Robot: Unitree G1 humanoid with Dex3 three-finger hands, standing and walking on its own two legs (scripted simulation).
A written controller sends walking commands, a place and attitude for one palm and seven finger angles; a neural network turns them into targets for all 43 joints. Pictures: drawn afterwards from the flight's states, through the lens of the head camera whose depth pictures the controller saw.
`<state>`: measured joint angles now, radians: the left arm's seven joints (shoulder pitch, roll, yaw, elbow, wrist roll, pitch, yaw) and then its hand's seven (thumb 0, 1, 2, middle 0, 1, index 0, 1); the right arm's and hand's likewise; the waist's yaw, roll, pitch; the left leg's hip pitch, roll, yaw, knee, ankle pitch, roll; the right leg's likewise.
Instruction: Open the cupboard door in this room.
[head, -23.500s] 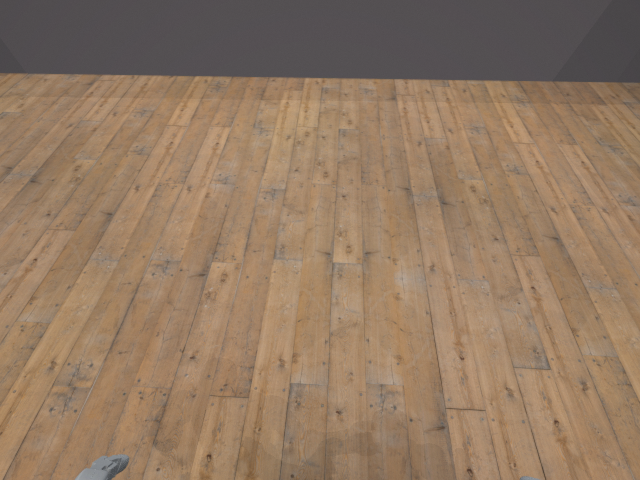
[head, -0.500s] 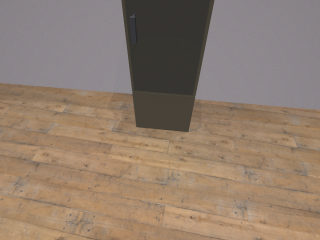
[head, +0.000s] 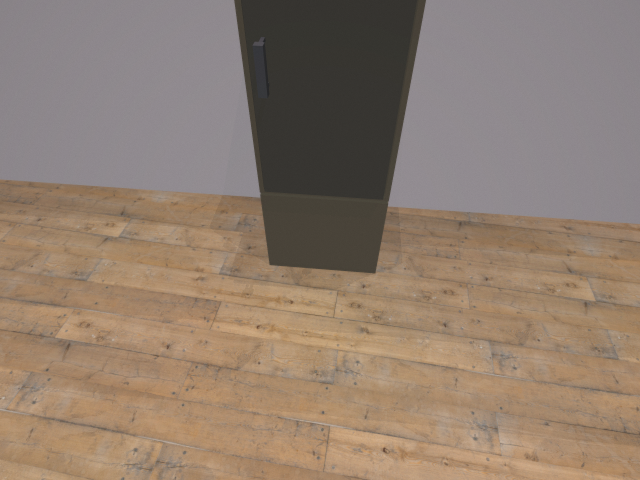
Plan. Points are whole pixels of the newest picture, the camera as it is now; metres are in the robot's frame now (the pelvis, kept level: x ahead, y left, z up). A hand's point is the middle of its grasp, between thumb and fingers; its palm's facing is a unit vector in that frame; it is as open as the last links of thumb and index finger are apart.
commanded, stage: take the last steps up to it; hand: left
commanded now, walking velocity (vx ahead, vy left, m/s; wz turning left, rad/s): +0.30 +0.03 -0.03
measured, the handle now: (263, 67) +1.00 +0.21 +0.07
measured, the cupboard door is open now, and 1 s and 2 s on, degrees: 0 0 0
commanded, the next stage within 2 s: come to a stop and stand still in 1.08 s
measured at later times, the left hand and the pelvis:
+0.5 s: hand out of the picture +0.13 +0.23 -0.19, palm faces +0.05 -0.99 -0.14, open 7.4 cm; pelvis +0.13 +0.06 +0.00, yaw +0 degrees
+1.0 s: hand (221, 358) +0.35 +0.20 -0.17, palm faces -0.01 -0.98 -0.21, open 7.3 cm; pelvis +0.33 +0.03 +0.00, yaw -3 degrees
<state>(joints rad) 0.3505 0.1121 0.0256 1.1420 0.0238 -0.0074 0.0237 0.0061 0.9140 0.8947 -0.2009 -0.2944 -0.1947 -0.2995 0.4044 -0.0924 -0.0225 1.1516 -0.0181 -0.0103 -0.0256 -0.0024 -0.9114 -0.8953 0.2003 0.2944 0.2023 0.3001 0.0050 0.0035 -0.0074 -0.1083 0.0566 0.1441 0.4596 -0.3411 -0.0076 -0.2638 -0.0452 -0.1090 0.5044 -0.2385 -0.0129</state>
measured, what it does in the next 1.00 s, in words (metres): walks ahead: right foot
